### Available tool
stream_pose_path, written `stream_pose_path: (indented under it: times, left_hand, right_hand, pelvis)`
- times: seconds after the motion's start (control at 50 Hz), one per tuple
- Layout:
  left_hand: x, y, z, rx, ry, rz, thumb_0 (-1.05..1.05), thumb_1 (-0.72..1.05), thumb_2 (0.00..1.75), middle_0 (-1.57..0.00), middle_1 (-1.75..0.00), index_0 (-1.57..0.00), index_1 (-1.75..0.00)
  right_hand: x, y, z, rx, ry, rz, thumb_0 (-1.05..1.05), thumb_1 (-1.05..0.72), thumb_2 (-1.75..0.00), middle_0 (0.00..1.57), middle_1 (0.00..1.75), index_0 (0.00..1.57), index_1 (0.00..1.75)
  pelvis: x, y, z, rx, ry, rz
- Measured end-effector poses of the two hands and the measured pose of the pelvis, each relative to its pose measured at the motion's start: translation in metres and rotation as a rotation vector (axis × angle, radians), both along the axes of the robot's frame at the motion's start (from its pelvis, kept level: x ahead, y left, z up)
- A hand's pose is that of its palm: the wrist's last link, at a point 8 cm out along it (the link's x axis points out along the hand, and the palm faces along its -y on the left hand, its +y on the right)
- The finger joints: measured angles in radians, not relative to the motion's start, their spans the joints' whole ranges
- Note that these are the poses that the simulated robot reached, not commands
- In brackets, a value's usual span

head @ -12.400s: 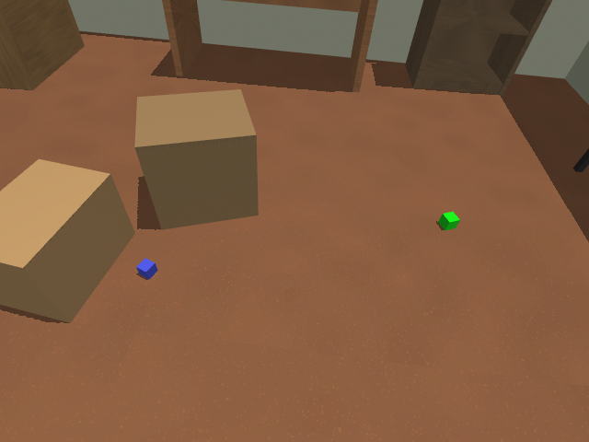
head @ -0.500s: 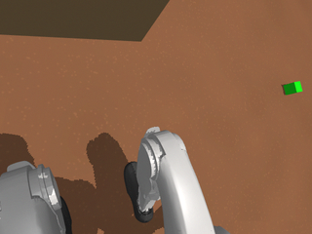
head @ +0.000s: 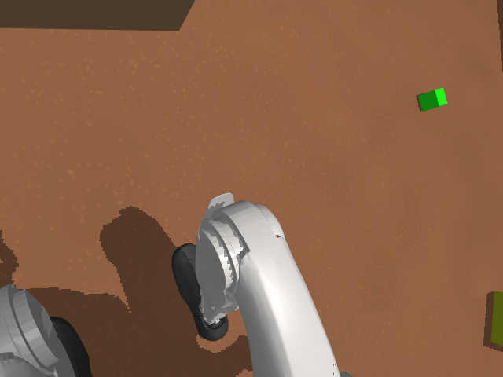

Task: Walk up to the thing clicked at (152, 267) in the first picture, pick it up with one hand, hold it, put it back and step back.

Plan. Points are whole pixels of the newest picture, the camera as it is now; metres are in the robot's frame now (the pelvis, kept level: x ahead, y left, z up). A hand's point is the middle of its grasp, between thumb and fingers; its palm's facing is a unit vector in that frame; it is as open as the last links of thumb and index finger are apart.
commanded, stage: rest palm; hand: left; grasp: from above
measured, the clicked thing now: out of the picture +0.45 +0.31 -0.28
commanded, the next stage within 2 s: close in 0.68 s
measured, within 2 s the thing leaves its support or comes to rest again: neither
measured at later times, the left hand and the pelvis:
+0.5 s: hand out of the picture +0.45 +0.31 -0.27, palm faces -0.27 -0.34 -0.90, open 14.1 cm; pelvis +0.00 +0.01 +0.00, yaw -2 degrees
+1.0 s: hand out of the picture +0.45 +0.32 -0.26, palm faces -0.29 -0.33 -0.90, open 13.6 cm; pelvis +0.00 +0.01 +0.01, yaw -2 degrees
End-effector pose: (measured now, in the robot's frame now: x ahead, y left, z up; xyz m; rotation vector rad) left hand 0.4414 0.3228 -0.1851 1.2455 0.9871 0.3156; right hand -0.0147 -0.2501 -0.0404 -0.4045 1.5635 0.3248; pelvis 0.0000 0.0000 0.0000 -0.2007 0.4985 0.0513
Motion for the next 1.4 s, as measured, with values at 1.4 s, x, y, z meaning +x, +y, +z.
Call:
stream_pose_path:
  times: [1.4]
  left_hand:
    - [0.017, -0.004, -0.018, 0.011, -0.015, 0.069, 0.00, -0.26, 0.77, -0.34, -0.82, -0.34, -0.81]
  right_hand:
    - [0.001, 0.022, 0.039, -0.003, -0.009, 0.070, 0.00, -0.92, -0.90, 0.19, 0.30, 0.19, 0.30]
  pelvis:
    - [-0.003, 0.010, 0.016, -0.070, -0.028, -0.017]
